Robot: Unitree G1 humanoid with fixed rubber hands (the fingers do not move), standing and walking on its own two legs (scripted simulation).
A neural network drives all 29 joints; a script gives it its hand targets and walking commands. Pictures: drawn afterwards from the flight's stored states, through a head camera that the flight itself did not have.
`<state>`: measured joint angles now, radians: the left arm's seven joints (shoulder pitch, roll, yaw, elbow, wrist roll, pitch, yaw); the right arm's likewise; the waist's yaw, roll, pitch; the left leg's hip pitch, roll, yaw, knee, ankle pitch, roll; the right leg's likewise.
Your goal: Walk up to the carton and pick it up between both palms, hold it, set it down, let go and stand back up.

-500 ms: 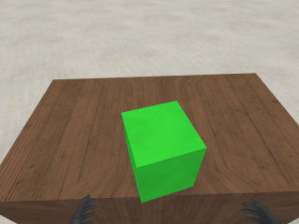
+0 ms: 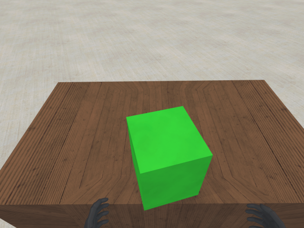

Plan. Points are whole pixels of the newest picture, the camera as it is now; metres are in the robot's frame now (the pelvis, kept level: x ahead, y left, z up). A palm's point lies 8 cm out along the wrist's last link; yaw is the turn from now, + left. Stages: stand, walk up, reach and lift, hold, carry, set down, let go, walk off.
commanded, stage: reach and lift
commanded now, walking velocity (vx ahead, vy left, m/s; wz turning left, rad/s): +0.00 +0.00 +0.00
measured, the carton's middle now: (163, 157) +0.39 +0.00 -0.07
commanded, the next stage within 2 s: none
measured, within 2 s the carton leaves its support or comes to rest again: neither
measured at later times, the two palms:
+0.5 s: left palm (101, 217) +0.19 +0.16 -0.02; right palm (276, 214) +0.21 -0.28 -0.03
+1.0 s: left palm (99, 192) +0.23 +0.17 +0.02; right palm (261, 181) +0.27 -0.26 +0.00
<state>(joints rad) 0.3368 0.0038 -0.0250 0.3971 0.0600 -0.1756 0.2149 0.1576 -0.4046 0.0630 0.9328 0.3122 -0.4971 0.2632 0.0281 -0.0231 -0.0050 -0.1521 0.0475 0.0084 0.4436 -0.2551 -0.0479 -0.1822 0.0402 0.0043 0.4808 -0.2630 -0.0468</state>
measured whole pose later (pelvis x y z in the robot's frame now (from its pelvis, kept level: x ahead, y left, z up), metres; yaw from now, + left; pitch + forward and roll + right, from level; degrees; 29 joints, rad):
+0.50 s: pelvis -0.01 -0.01 -0.01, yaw +0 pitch +1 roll +1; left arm 0.22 -0.05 -0.03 0.39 0.04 -0.23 0.26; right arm 0.04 -0.44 0.13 0.93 0.42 -0.55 0.28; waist 0.06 -0.03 -0.05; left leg -0.25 0.05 0.00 0.49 -0.26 -0.05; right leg -0.29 0.04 0.00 0.56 -0.29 -0.06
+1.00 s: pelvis +0.00 -0.01 +0.00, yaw +0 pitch +1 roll +0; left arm 0.11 -0.08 0.00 0.25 0.06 -0.05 0.26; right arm -0.14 -0.44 0.13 0.91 0.41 -0.41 0.24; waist 0.07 -0.02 -0.04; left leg -0.19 0.06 0.01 0.39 -0.22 -0.06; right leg -0.22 0.05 0.01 0.42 -0.22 -0.06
